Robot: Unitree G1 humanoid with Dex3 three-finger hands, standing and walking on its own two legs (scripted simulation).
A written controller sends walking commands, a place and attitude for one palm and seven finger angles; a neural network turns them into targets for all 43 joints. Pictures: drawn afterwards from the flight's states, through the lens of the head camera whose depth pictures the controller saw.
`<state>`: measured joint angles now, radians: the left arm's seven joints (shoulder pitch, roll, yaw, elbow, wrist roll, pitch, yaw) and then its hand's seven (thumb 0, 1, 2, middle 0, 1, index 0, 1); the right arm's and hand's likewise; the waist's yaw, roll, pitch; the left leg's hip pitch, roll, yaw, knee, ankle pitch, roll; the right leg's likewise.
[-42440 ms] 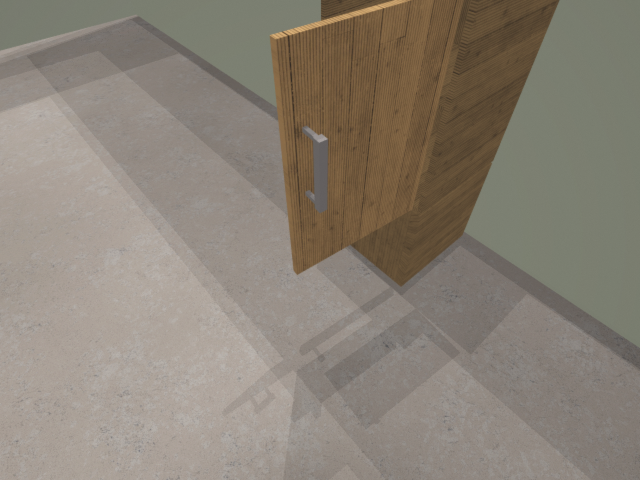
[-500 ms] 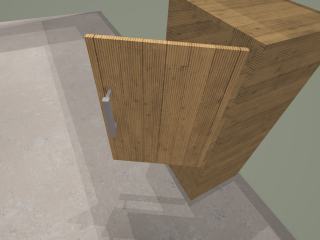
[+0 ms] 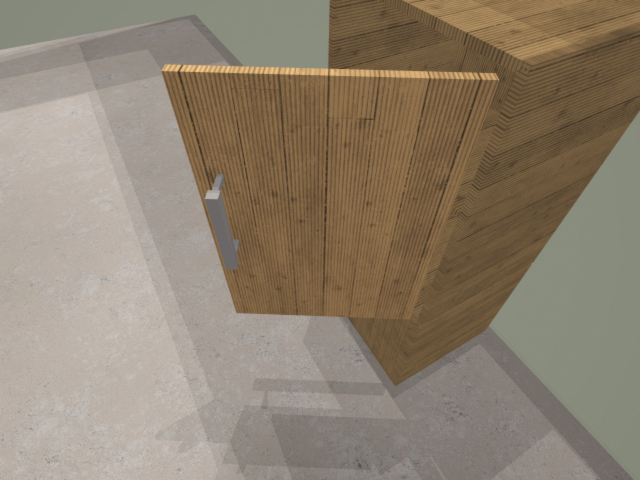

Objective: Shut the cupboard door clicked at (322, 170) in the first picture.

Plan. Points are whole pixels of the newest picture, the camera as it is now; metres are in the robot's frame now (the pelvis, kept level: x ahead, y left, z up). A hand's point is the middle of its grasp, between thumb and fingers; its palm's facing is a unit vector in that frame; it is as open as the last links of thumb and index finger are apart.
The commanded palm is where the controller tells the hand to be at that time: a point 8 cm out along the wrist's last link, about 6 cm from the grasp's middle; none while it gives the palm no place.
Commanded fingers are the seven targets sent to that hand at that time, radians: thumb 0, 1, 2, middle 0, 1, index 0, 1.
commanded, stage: look again from close up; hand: left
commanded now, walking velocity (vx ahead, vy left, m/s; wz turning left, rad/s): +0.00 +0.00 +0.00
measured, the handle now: (225, 224) +0.50 +0.19 +0.00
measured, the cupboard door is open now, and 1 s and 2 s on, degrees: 58 58 58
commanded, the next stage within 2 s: raise the hand and make a fist in 0.40 s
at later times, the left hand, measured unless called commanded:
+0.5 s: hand out of the picture +0.04 +0.18 -0.17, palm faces +0.00 -0.98 -0.21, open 7.4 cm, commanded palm +0.12 +0.23 -0.07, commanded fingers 0.00 0.90 0.90 -0.20 -0.30 -0.20 -0.30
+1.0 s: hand out of the picture +0.13 +0.18 -0.07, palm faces +0.14 -0.99 -0.04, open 5.8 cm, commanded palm +0.14 +0.23 -0.05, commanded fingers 0.00 0.90 0.90 -0.66 -0.80 -0.66 -0.80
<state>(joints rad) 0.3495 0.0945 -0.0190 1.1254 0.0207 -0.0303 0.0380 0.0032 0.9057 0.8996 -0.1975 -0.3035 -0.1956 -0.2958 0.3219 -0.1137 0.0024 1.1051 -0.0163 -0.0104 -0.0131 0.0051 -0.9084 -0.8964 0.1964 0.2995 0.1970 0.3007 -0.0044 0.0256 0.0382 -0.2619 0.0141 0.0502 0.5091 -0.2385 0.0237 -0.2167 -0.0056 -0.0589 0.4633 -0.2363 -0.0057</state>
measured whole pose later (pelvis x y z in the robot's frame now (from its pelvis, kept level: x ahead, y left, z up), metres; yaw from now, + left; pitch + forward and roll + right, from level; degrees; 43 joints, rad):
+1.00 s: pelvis -0.02 -0.03 -0.11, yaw +2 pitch +14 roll -1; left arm 0.57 0.20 0.18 0.04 -0.29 -0.57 -0.33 0.02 0.90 0.90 -0.49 -0.61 -0.48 -0.61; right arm 0.12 -0.27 -0.07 0.51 0.01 -0.29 -0.02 0.01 -0.90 -0.90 0.20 0.30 0.20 0.30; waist 0.07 -0.02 -0.13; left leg -0.96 0.03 -0.03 1.25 -0.54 -0.02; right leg -0.90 -0.02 -0.13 1.23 -0.58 -0.06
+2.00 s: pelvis +0.00 +0.01 -0.07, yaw +1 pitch +11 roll -3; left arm 0.38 0.26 0.15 -0.11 -0.27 -0.30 -0.24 0.02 0.90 0.90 -1.28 -1.49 -1.28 -1.48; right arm 0.26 -0.23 0.05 0.47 0.02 -0.19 -0.05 0.01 -0.90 -0.90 0.20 0.30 0.20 0.30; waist 0.02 0.03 -0.11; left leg -0.79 0.02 0.00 1.07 -0.49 0.04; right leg -0.71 -0.02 -0.09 1.00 -0.49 0.01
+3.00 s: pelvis +0.00 -0.02 -0.06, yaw +1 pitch +12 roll -1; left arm -0.01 0.25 0.19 0.25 -0.28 -0.30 -0.24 0.02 0.90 0.90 -1.30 -1.50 -1.30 -1.50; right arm 0.29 -0.26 0.02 0.57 0.05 -0.18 -0.06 0.01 -0.90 -0.90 0.20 0.30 0.20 0.30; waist -0.01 0.04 -0.12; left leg -0.76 0.03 0.02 1.00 -0.45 0.00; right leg -0.72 -0.01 -0.08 0.99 -0.48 -0.03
